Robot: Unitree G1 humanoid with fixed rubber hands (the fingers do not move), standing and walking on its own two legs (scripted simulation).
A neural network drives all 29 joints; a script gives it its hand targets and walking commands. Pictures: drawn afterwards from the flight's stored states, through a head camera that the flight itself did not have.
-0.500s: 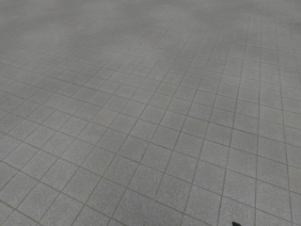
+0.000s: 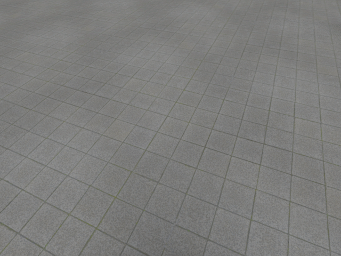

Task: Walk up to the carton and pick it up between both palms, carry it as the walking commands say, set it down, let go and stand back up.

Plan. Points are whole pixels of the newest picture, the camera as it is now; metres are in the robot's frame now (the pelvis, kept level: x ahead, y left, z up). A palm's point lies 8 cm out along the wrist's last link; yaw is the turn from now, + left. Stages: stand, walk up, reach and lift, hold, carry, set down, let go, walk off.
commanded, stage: walk up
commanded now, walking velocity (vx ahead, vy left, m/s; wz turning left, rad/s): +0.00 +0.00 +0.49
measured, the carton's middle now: out of the picture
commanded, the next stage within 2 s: none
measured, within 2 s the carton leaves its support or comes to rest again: neither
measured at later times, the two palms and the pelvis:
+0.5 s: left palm out of the picture +0.08 +0.36 -0.10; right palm out of the picture +0.11 -0.17 -0.08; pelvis +0.01 +0.07 +0.01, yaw +14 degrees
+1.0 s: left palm (35, 207) +0.29 +0.40 -0.08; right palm (238, 243) +0.20 -0.15 -0.13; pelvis +0.20 +0.11 +0.00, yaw +29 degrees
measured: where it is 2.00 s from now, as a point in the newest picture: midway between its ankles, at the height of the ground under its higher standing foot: (101, 212)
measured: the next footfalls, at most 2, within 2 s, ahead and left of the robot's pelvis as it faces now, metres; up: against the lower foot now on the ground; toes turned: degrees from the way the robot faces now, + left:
right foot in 1.02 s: +0.39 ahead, +0.08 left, +0.00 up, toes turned +26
left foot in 1.54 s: +0.40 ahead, +0.46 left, +0.00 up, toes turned +47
